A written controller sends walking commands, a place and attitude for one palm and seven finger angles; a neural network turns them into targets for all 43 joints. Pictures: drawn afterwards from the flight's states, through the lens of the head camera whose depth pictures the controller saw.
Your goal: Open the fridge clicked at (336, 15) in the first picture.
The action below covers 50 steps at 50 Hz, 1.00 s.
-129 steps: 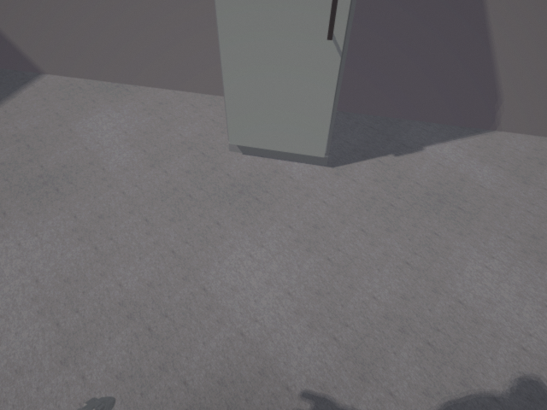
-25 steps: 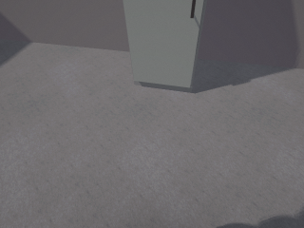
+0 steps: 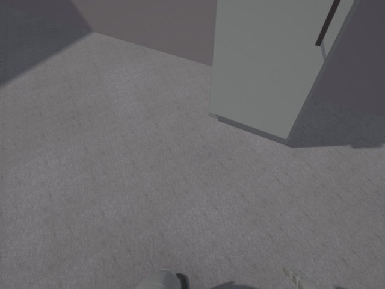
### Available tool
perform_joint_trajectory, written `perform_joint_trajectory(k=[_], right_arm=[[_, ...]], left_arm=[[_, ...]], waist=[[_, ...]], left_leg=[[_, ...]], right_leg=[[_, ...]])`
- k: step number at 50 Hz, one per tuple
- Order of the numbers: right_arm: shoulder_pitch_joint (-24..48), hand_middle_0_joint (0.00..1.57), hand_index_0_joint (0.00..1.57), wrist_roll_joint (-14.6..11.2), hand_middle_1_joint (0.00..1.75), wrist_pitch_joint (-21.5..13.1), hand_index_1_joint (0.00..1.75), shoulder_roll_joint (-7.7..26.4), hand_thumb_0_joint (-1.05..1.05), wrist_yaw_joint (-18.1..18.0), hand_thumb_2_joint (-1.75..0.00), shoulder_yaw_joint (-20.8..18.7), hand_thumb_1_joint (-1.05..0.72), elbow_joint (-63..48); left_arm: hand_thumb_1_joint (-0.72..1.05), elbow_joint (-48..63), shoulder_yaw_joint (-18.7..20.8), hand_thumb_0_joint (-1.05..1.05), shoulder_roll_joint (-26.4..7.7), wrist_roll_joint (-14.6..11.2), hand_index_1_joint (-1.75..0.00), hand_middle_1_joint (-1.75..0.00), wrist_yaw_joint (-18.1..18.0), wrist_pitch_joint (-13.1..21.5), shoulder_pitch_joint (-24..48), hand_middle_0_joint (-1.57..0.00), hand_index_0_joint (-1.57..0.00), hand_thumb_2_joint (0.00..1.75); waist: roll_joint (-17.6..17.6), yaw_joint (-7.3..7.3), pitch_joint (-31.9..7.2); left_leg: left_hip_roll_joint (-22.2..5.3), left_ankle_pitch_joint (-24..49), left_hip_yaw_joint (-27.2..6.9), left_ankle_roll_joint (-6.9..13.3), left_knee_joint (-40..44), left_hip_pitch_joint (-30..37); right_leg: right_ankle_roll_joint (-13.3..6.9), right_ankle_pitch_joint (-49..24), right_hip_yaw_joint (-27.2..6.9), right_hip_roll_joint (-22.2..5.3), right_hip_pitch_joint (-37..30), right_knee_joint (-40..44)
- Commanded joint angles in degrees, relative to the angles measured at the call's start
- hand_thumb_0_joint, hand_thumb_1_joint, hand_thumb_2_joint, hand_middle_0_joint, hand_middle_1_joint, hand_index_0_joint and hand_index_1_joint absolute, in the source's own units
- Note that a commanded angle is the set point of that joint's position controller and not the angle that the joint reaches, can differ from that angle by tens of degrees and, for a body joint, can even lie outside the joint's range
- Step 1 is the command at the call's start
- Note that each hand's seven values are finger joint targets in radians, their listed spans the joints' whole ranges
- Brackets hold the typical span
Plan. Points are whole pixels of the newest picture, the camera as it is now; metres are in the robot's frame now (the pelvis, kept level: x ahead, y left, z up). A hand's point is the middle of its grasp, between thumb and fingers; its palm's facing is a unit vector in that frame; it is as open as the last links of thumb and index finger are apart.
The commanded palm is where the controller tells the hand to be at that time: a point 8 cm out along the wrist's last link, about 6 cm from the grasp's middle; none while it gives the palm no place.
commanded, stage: walk to a spot facing it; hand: right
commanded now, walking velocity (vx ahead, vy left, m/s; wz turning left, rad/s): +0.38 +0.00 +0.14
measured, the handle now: (333, 8) +1.06 -0.42 +0.11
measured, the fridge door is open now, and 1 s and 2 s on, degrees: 0 0 0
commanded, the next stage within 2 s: turn to face it in 0.76 s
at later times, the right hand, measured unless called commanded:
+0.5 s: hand (296, 288) +0.17 -0.22 -0.17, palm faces +0.01 +0.99 -0.14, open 7.4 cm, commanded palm none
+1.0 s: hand (243, 143) +0.59 -0.11 -0.15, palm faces -0.30 +0.92 -0.25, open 7.4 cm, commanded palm none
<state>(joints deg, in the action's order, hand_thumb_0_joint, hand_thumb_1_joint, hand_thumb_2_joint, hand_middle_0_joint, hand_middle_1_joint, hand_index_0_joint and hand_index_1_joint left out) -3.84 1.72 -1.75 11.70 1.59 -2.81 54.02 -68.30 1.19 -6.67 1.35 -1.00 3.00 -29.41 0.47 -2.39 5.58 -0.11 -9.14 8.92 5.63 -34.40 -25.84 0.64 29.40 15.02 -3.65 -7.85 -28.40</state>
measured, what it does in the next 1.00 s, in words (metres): walks ahead, turning left: right foot, then left foot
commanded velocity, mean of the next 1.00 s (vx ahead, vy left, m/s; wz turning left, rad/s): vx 0.27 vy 0.00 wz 0.18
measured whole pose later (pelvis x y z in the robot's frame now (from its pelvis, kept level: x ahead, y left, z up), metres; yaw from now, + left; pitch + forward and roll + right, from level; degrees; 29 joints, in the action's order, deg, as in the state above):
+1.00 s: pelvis +0.41 +0.03 +0.00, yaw +17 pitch -1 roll +0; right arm -4.6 0.8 -3.1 11.3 0.4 -3.2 55.0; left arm -64.0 2.6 -8.8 0.6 -0.7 0.1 -22.1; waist -2.0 -2.9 7.0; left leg -2.0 -14.3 9.7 4.9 -40.0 -24.7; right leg 2.4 28.8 6.1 -8.9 16.2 -68.1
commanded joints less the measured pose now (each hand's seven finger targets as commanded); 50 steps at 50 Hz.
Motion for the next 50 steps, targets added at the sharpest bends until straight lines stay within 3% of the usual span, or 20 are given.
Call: perform_joint_trajectory(k=[1,2,4,7,12,16,20,22,23,26,29,35,40,43,44,45,46,47,48,50], right_arm=[[-26.8,0.2,0.2,-1.1,0.3,-1.1,0.3,14.4,0.0,-1.8,-0.9,-3.8,-0.9,5.2],[-20.8,0.2,0.2,-1.2,0.3,-1.1,0.3,13.1,0.0,-2.0,-0.9,-3.5,-0.9,3.5],[-12.4,0.2,0.2,-1.1,0.3,-1.4,0.3,7.6,0.0,-2.3,-0.9,-1.8,-0.9,2.0],[-10.4,0.2,0.2,-0.3,0.3,-2.3,0.3,5.1,0.0,-2.5,-0.9,-1.2,-0.9,2.8],[-13.1,0.2,0.2,-0.2,0.3,-2.5,0.3,5.7,0.0,-1.9,-0.9,-1.4,-0.9,4.5],[-16.4,0.2,0.2,-0.1,0.3,-2.2,0.3,6.2,0.0,-1.7,-0.9,-1.6,-0.9,5.7],[-16.4,0.2,0.2,-0.6,0.3,-1.5,0.3,5.3,0.0,-1.4,-0.9,-1.6,-0.9,5.6],[-15.3,0.2,0.2,-0.8,0.3,-1.7,0.3,0.1,0.0,-0.9,-0.9,-0.8,-0.9,2.7],[-12.3,0.2,0.2,-0.1,0.3,-1.5,0.3,2.2,0.0,-1.4,-0.9,-1.1,-0.9,2.3],[-12.6,0.2,0.2,0.2,0.3,-0.7,0.3,0.9,0.0,-0.3,-0.9,-1.5,-0.9,3.8],[-14.9,0.2,0.2,0.3,0.3,0.9,0.3,-1.2,0.0,-0.2,-0.9,-1.7,-0.9,4.4],[-5.9,0.2,0.2,0.2,0.3,1.9,0.3,-1.6,0.0,0.7,-0.9,-1.9,-0.9,-0.2],[-0.8,0.2,0.2,0.0,0.3,1.4,0.3,-0.9,0.0,0.9,-0.9,-1.9,-0.9,-2.6],[-10.0,0.2,0.2,0.2,0.3,0.4,0.3,1.5,0.0,0.5,-0.9,-2.4,-0.9,-0.5],[-18.8,0.2,0.2,0.5,0.3,-0.5,0.3,4.3,0.0,0.0,-0.9,-3.0,-0.9,2.2],[-24.4,0.2,0.2,0.6,0.3,-1.5,0.3,11.5,0.0,-1.0,-0.9,-4.5,-0.9,3.9],[-26.3,0.2,0.2,-1.0,0.3,-1.5,0.3,14.4,0.0,-1.7,-0.9,-4.3,-0.9,4.8],[-22.6,0.2,0.2,-1.3,0.3,-1.5,0.3,13.2,0.0,-2.3,-0.9,-3.7,-0.9,3.9],[-17.4,0.2,0.2,-1.1,0.3,-1.4,0.3,11.9,0.0,-2.5,-0.9,-3.2,-0.9,2.9],[-9.9,0.2,0.2,-0.9,0.3,-1.4,0.3,6.6,0.0,-3.1,-0.9,-1.4,-0.9,1.5]], left_arm=[[0.9,7.4,1.5,0.0,-6.1,-1.8,-0.3,-0.3,-0.2,1.9,3.2,-0.2,-0.2,0.9],[0.9,7.7,2.0,0.0,-6.6,-1.3,-0.3,-0.3,0.2,1.7,4.9,-0.2,-0.2,0.9],[0.9,7.4,2.1,0.0,-6.0,-0.2,-0.3,-0.3,0.4,0.2,7.0,-0.2,-0.2,0.9],[0.9,6.0,1.8,0.0,-3.6,0.3,-0.3,-0.3,0.8,-1.4,2.3,-0.2,-0.2,0.9],[0.9,9.2,1.9,0.0,-2.6,0.1,-0.3,-0.3,1.9,-1.4,9.2,-0.2,-0.2,0.9],[0.9,11.5,2.2,0.0,-4.1,0.0,-0.3,-0.3,2.4,-0.1,16.0,-0.2,-0.2,0.9],[0.9,9.1,2.8,0.0,-7.9,0.0,-0.3,-0.3,1.5,1.2,8.7,-0.2,-0.2,0.9],[0.9,6.6,4.9,0.0,-17.4,1.0,-0.3,-0.3,0.7,1.2,-4.0,-0.2,-0.2,0.9],[0.9,6.3,4.2,0.0,-15.2,0.9,-0.3,-0.3,0.3,0.9,-2.8,-0.2,-0.2,0.9],[0.9,9.0,2.5,0.0,-8.9,0.4,-0.3,-0.3,-0.1,1.6,7.4,-0.2,-0.2,0.9],[0.9,8.9,2.6,0.0,-7.5,0.2,-0.3,-0.3,-0.4,2.5,8.0,-0.2,-0.2,0.9],[0.9,7.6,2.9,0.0,-8.5,0.1,-0.3,-0.3,-0.5,2.3,4.9,-0.2,-0.2,0.9],[0.9,7.6,3.5,0.0,-9.6,0.5,-0.3,-0.3,-0.4,1.3,3.6,-0.2,-0.2,0.9],[0.9,8.7,4.1,0.0,-12.0,0.1,-0.3,-0.3,-0.2,0.9,5.9,-0.2,-0.2,0.9],[0.9,8.9,3.7,0.0,-11.9,-0.3,-0.3,-0.3,0.1,0.8,6.9,-0.2,-0.2,0.9],[0.9,9.3,2.8,0.0,-7.0,-1.4,-0.3,-0.3,0.6,0.8,3.1,-0.2,-0.2,0.9],[0.9,10.4,2.2,0.0,-5.2,-1.7,-0.3,-0.3,0.0,0.3,3.6,-0.2,-0.2,0.9],[0.9,10.1,2.2,0.0,-5.7,-1.5,-0.3,-0.3,-0.3,-0.1,4.8,-0.2,-0.2,0.9],[0.9,9.6,2.1,0.0,-5.1,-1.3,-0.3,-0.3,-0.3,-0.7,4.9,-0.2,-0.2,0.9],[0.9,8.0,1.8,0.0,-5.0,-0.5,-0.3,-0.3,-0.3,-2.1,6.5,-0.2,-0.2,0.9]], waist=[[6.5,10.4,-14.8],[5.3,8.52,-12.3],[0.9,3.87,-3.2],[0.8,-0.38,-3.7],[5.1,1.06,-1.3],[5.6,3.11,-0.7],[-1.6,-0.9,-2.9],[-21.2,-4.87,-5.2],[-17.5,-4.98,-4.1],[-5.3,0.52,2.0],[-5.5,2.35,-0.6],[-7.5,1.17,1.5],[-8.2,-0.15,2.0],[-7.7,4.96,-5.2],[-4.2,9.35,-10.3],[11.2,10.25,-19.1],[13.3,8.9,-22.7],[8.8,8.21,-20.6],[10.8,6.07,-16.6],[3.2,2.96,-8.1]], left_leg=[[-26.2,7.8,-41.9,14.2,16.0,38.8],[-24.0,-2.8,-37.4,12.1,18.4,31.1],[-19.8,-10.8,-27.5,7.8,21.9,13.8],[-15.0,-7.5,-17.5,5.2,23.3,4.6],[-11.9,-11.5,-14.4,4.7,24.9,4.0],[-13.2,-13.1,-16.9,4.4,22.7,9.0],[-8.1,-9.5,-12.7,1.1,9.4,3.8],[1.0,-22.5,-2.7,-3.5,-22.5,-12.6],[-1.5,-21.5,-7.7,-3.0,-31.4,-14.3],[-6.7,-9.7,-9.1,-3.4,-35.5,-13.8],[-7.4,-4.3,-8.0,-5.0,-33.3,-11.7],[-8.1,-0.5,-3.8,-6.6,-18.8,-14.5],[-4.8,-1.4,-0.5,-4.6,-6.7,-8.7],[0.2,-2.6,2.6,-2.1,-1.2,7.1],[0.0,4.6,1.9,-1.8,3.7,21.4],[-16.2,20.3,-17.2,2.7,4.5,40.6],[-26.4,43.2,-30.3,7.8,7.3,41.5],[-25.7,43.8,-24.8,8.1,9.7,33.9],[-25.4,34.9,-24.5,7.6,11.7,29.0],[-21.8,26.8,-14.6,4.3,14.7,14.4]], right_leg=[[-1.9,2.4,-9.6,1.5,39.8,-54.9],[-2.3,-3.7,-14.4,-2.1,40.9,-55.6],[-1.6,-9.3,-15.3,-6.3,39.1,-50.1],[0.0,-10.7,-13.1,-7.2,33.1,-39.6],[1.4,-15.5,-9.8,-6.3,32.7,-21.6],[0.7,-14.6,-9.1,-4.6,31.2,-12.1],[0.3,-14.2,-7.2,-2.7,11.6,1.1],[-7.8,-0.7,-35.7,-24.5,0.7,16.4],[-8.8,4.7,-38.0,-25.3,5.2,19.1],[-6.7,-1.9,-24.7,-20.6,16.0,20.2],[-6.0,-15.6,-12.5,-17.1,15.5,19.2],[-6.4,-27.8,-3.2,-16.5,10.4,18.1],[-5.4,-38.1,1.1,-17.2,7.3,12.6],[-3.6,-56.7,3.9,-16.6,7.1,-3.9],[-1.6,-53.0,4.5,-13.8,13.3,-16.4],[0.8,-17.0,2.7,-6.8,31.4,-34.4],[1.6,6.8,-5.6,-1.2,37.6,-48.7],[0.9,2.9,-12.5,-2.9,36.6,-49.8],[1.2,0.4,-13.9,-3.9,38.1,-51.3],[1.2,-5.1,-14.9,-6.1,35.2,-46.7]])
